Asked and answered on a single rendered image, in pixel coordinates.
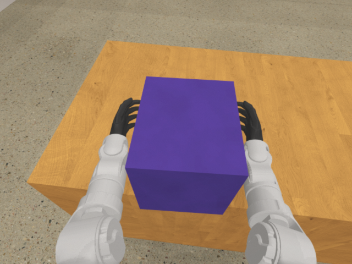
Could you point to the left robot upper arm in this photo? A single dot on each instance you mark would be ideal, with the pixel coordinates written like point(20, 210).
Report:
point(96, 240)

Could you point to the carton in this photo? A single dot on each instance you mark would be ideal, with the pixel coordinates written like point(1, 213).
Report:
point(187, 152)

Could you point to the right robot upper arm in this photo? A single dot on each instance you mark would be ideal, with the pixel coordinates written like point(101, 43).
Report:
point(271, 243)

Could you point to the right robot hand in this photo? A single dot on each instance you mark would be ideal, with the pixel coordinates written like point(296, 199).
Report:
point(252, 127)

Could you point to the robot left forearm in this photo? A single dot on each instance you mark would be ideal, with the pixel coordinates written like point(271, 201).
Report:
point(106, 187)

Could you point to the pedestal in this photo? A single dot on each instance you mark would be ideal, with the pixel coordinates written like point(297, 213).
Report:
point(304, 106)

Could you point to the left robot hand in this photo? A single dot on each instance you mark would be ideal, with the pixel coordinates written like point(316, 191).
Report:
point(122, 118)

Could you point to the robot right forearm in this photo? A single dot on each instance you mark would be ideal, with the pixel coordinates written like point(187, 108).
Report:
point(262, 192)

